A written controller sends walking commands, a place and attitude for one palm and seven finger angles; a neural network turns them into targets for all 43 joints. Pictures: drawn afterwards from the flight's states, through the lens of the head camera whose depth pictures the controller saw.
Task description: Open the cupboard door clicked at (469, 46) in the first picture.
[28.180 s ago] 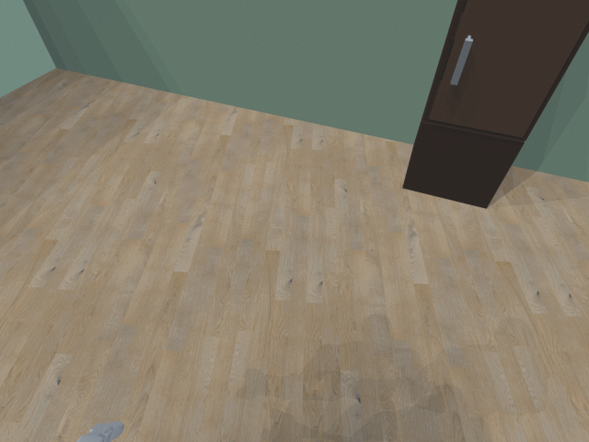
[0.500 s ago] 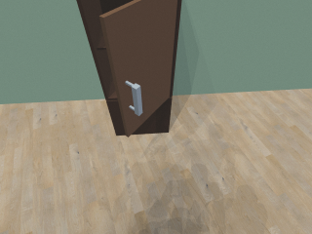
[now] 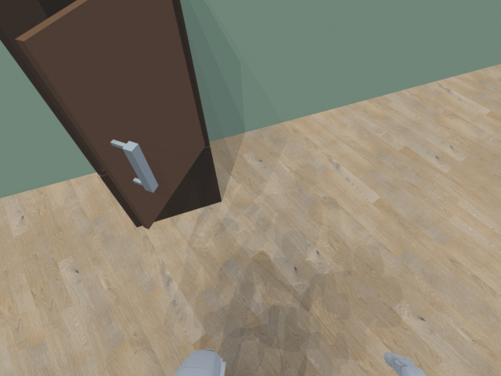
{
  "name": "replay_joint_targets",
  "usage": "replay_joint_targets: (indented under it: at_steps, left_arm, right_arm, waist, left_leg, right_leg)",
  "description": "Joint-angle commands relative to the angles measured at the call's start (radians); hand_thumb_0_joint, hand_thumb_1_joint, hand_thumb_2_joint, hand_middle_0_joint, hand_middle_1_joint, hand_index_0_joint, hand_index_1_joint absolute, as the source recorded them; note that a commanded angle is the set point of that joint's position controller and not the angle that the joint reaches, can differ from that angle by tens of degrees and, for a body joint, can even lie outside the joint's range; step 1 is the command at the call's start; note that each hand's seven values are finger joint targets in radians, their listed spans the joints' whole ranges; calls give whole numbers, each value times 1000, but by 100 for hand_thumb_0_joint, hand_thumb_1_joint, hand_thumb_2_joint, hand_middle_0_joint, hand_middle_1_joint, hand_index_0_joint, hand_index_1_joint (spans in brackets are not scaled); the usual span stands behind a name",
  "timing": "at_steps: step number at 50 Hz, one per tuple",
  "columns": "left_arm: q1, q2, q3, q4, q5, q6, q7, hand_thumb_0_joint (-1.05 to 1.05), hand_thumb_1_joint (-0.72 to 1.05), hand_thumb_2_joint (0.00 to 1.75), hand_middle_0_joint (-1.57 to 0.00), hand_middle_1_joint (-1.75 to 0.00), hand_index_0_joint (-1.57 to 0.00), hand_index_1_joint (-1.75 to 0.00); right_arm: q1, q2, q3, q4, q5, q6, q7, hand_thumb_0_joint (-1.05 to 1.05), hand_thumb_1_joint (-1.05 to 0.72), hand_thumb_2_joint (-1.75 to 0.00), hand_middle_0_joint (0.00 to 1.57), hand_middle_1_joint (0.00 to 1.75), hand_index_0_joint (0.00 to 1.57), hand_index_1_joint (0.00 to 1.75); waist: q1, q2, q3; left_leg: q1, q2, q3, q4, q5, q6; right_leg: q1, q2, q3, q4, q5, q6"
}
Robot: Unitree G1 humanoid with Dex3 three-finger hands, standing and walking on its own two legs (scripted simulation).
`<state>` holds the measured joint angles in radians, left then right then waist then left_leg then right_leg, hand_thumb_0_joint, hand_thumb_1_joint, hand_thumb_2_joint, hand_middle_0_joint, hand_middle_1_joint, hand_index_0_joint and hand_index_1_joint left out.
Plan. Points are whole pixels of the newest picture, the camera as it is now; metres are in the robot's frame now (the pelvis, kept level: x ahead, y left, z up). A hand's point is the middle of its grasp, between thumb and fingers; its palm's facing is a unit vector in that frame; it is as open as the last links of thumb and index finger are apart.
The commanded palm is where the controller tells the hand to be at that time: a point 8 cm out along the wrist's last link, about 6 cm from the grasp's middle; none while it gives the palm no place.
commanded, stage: walk to a spot facing it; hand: left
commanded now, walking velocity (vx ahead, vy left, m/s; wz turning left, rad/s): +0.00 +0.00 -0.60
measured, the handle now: (134, 166) +0.53 +0.34 -0.09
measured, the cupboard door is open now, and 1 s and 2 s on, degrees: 48 48 48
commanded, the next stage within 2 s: none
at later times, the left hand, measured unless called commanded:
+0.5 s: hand (142, 340) +0.18 +0.24 -0.17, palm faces -0.27 -0.94 -0.23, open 7.4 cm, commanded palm none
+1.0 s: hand (192, 304) +0.26 +0.16 -0.19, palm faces -0.56 -0.81 -0.17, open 7.4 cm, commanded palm none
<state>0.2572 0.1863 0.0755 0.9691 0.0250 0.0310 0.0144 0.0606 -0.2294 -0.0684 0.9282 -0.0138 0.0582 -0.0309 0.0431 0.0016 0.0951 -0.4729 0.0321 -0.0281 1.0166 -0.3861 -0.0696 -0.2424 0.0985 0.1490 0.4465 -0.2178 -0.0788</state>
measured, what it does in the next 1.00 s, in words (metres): walks ahead, turning right: left foot, then right foot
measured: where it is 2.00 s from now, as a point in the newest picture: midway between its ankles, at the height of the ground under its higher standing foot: (347, 326)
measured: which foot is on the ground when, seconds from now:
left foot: up 0.00-0.22, down 0.24-0.60, up 0.62-0.94, down 0.96-1.00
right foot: down 0.00-0.22, up 0.24-0.60, down 0.62-0.96, up 0.98-1.00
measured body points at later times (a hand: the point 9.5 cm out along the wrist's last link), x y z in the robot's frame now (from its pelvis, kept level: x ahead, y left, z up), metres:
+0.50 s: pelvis +0.02 +0.05 +0.00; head +0.10 +0.06 +0.44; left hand +0.19 +0.29 -0.16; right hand +0.00 -0.21 -0.13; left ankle +0.03 +0.17 -0.74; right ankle -0.02 -0.10 -0.69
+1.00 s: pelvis +0.11 +0.02 -0.02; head +0.15 +0.02 +0.43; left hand +0.29 +0.20 -0.18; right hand +0.03 -0.23 -0.14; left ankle +0.19 +0.10 -0.75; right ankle -0.02 -0.07 -0.72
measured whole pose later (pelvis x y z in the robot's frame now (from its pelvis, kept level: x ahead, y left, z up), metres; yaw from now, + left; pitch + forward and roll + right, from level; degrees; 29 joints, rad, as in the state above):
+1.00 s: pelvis +0.11 +0.02 -0.02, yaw -37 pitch +2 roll -1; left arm 0.28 0.22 0.07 0.96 0.03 0.03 -0.03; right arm 0.22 -0.21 -0.04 0.88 -0.04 -0.05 0.00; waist 0.00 -0.03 0.03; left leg -0.34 0.05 0.09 0.62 -0.31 -0.01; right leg -0.32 0.03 0.13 0.80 -0.49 -0.03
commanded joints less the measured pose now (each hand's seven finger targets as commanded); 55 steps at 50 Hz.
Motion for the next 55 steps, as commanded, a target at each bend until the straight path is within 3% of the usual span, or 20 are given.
replay_joint_targets:
  at_steps: [1,6,9,10,11,12,14,18,24,28,29,30,31,33,45,46,48,49,52,55]
  left_arm:
    - [78,212,51,-59,3,-16,13,0,90,90,-20,-30,-20,-30]
    - [47,228,57,-89,8,-13,12,0,90,90,-20,-30,-20,-30]
    - [-24,222,54,-109,-4,-8,9,0,90,90,-20,-30,-20,-30]
    - [-29,187,45,-121,-11,-8,6,0,90,90,-20,-30,-20,-30]
    - [6,134,35,-132,-22,-9,-6,0,90,90,-20,-30,-20,-30]
    - [-42,166,36,-143,-10,-9,-12,0,90,90,-20,-30,-20,-30]
    - [-46,168,46,-140,9,-7,-28,0,90,90,-20,-30,-20,-30]
    - [-63,131,30,-137,-3,8,-45,0,90,90,-20,-30,-20,-30]
    - [-159,118,10,-161,-5,4,-59,0,90,90,-20,-30,-20,-30]
    - [-94,149,16,-139,-7,-3,-55,0,90,90,-20,-30,-20,-30]
    - [-17,195,26,-116,-4,-11,-48,0,90,90,-20,-30,-20,-30]
    - [76,314,52,-92,9,-21,-30,0,90,90,-20,-30,-20,-30]
    - [136,362,60,-68,-7,-19,-17,0,90,90,-20,-30,-20,-30]
    - [44,302,53,-100,-8,-14,-3,0,90,90,-20,-30,-20,-30]
    - [-82,245,44,-124,0,-47,-33,0,90,90,-20,-30,-20,-30]
    - [-98,209,36,-129,1,-48,-35,0,90,90,-20,-30,-20,-30]
    - [-120,96,10,-184,-13,-50,-46,0,90,90,-20,-30,-20,-30]
    - [-188,125,19,-201,-1,-54,-54,0,90,90,-20,-30,-20,-30]
    - [-137,117,31,-141,17,-56,-74,0,90,90,-20,-30,-20,-30]
    - [-112,54,6,-119,10,-40,-84,0,90,90,-20,-30,-20,-30]
  right_arm:
    - [-26,-75,-15,-90,8,-25,-9,0,-90,-90,20,30,20,30]
    - [-28,-67,-11,-115,17,-41,-10,0,-90,-90,20,30,20,30]
    - [108,-80,-11,-82,22,-55,-18,0,-90,-90,20,30,20,30]
    - [154,-125,-17,-72,16,-66,-25,0,-90,-90,20,30,20,30]
    - [160,-222,-36,-84,1,-73,-26,0,-90,-90,20,30,20,30]
    - [189,-246,-33,-92,-10,-66,-32,0,-90,-90,20,30,20,30]
    - [145,-183,-12,-109,-26,-70,-33,0,-90,-90,20,30,20,30]
    - [154,-152,-1,-104,-22,-72,-31,0,-90,-90,20,30,20,30]
    - [247,-194,-19,-64,-20,-65,-17,0,-90,-90,20,30,20,30]
    - [227,-209,-24,-67,-12,-60,-9,0,-90,-90,20,30,20,30]
    - [214,-197,-25,-76,-3,-60,-5,0,-90,-90,20,30,20,30]
    - [198,-110,-6,-112,9,-58,2,0,-90,-90,20,30,20,30]
    - [138,-113,3,-146,5,-48,-2,0,-90,-90,20,30,20,30]
    - [99,-108,-1,-140,2,-46,8,0,-90,-90,20,30,20,30]
    - [212,-91,-15,-91,-4,-94,34,0,-90,-90,20,30,20,30]
    - [310,-118,-20,-58,-2,-104,22,0,-90,-90,20,30,20,30]
    - [535,-283,-48,-12,-35,-123,0,0,-90,-90,20,30,20,30]
    - [493,-275,-42,-21,-29,-118,-5,0,-90,-90,20,30,20,30]
    - [341,-141,1,-52,-29,-136,2,0,-90,-90,20,30,20,30]
    - [398,-92,20,-6,-16,-155,-5,0,-90,-90,20,30,20,30]
  waist:
    - [8,-147,-118]
    - [2,-116,-137]
    - [-66,-98,-187]
    - [-84,2,-204]
    - [-70,281,-223]
    - [-85,251,-170]
    - [-45,100,-96]
    - [-35,200,-130]
    - [-85,235,-147]
    - [-36,198,-153]
    - [6,103,-180]
    - [47,-248,-242]
    - [86,-315,-239]
    - [51,-216,-105]
    - [-83,-162,-47]
    - [-128,-77,-84]
    - [-204,383,-157]
    - [-183,192,-71]
    - [-83,132,-3]
    - [-67,155,-58]
  left_leg:
    - [-78,-8,-21,-54,-27,4]
    - [35,-31,-30,-237,-49,19]
    - [303,-28,-25,-533,134,29]
    - [464,74,-109,-655,170,57]
    - [566,348,-388,-746,243,153]
    - [467,476,-472,-745,372,254]
    - [344,388,-319,-713,558,268]
    - [395,249,-31,-614,786,192]
    - [430,263,52,-575,784,171]
    - [344,266,93,-462,715,117]
    - [231,232,139,-331,599,72]
    - [-36,93,240,-85,65,8]
    - [-149,33,128,93,-317,1]
    - [-249,85,32,153,-188,10]
    - [282,-19,118,-443,76,4]
    - [455,6,99,-543,61,10]
    - [632,479,-537,-836,-337,171]
    - [491,526,-571,-899,-384,222]
    - [358,369,-246,-845,-12,162]
    - [457,259,54,-759,507,91]
  right_leg:
    - [179,-271,332,-83,420,-102]
    - [115,-262,394,-52,435,-119]
    - [-12,-194,335,22,372,-41]
    - [-156,-109,251,95,180,11]
    - [-333,19,76,295,-266,74]
    - [-352,-15,-38,508,-424,110]
    - [-354,-58,-66,701,-322,132]
    - [-335,-94,-134,674,-243,142]
    - [-207,-87,-239,368,-199,116]
    - [22,-82,-246,91,-31,75]
    - [195,-132,-187,-5,165,48]
    - [406,-398,183,-78,429,-55]
    - [383,-516,314,-87,554,-152]
    - [264,-424,266,-141,113,-167]
    - [-173,-230,195,-134,-336,-88]
    - [-268,-180,154,-25,-328,-51]
    - [-560,-4,-123,583,-425,57]
    - [-572,-111,-44,701,-335,51]
    - [-550,-175,-97,836,-103,69]
    - [-532,-157,-163,795,-1,81]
